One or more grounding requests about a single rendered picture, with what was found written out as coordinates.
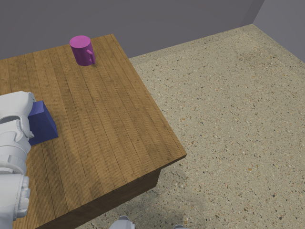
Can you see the robot left hand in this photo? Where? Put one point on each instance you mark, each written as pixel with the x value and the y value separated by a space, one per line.
pixel 18 102

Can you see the left robot thigh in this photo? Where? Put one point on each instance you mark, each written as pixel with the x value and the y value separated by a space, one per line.
pixel 122 224

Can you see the robot left forearm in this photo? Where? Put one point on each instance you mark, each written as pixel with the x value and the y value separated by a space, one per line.
pixel 14 145

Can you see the left robot shin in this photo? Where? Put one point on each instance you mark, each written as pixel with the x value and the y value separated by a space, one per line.
pixel 123 217

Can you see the sponge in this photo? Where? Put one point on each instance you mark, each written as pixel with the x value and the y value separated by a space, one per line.
pixel 41 124

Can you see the table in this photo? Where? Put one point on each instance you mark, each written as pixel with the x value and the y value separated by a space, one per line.
pixel 113 139

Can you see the left robot upper arm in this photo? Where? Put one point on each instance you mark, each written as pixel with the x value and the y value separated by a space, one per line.
pixel 14 198

